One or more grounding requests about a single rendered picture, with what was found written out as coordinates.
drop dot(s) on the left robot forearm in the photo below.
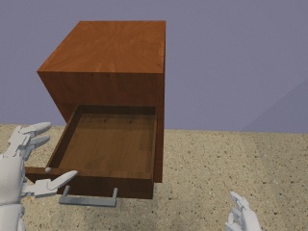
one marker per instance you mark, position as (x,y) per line
(10,217)

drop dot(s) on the robot right hand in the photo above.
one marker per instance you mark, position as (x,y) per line
(246,218)

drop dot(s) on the handle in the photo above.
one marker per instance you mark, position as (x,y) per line
(88,201)

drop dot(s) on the drawer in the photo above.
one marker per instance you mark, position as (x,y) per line
(111,146)

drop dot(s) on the robot left hand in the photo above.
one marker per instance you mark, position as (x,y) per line
(12,167)

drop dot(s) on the cabinet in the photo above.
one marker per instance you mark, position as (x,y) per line
(119,62)

